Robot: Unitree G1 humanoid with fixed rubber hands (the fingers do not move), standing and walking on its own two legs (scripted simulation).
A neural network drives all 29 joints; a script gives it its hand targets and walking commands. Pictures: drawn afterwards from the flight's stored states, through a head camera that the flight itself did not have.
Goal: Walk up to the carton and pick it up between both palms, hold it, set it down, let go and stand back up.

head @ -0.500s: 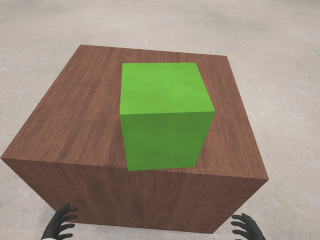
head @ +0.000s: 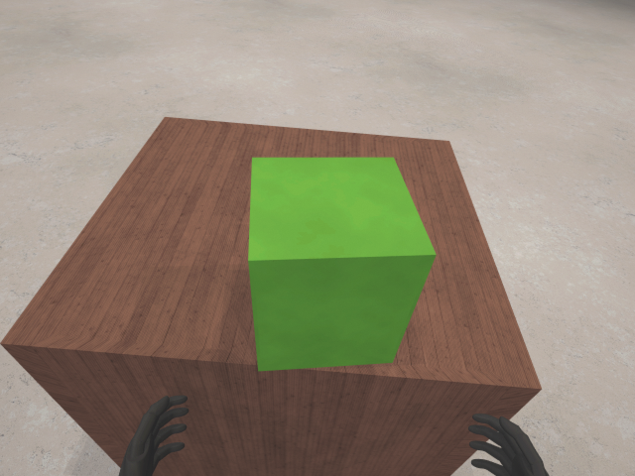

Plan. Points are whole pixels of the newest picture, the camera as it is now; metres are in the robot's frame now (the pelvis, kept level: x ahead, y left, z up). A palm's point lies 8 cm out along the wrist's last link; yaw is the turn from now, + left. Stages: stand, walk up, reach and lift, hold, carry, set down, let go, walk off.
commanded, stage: reach and lift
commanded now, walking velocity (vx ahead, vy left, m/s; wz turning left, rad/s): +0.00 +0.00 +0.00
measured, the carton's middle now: (325, 264) +0.42 +0.02 +0.04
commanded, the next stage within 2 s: none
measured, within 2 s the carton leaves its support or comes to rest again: neither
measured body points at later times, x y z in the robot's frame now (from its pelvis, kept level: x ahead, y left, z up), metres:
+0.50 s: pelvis -0.03 -0.01 +0.00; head -0.03 +0.00 +0.45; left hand +0.18 +0.21 +0.01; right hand +0.19 -0.21 +0.01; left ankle -0.02 +0.13 -0.75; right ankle -0.01 -0.12 -0.75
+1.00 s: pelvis -0.01 -0.01 +0.00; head +0.01 +0.00 +0.45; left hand +0.24 +0.22 +0.08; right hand +0.28 -0.21 +0.07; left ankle -0.02 +0.13 -0.75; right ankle -0.01 -0.12 -0.75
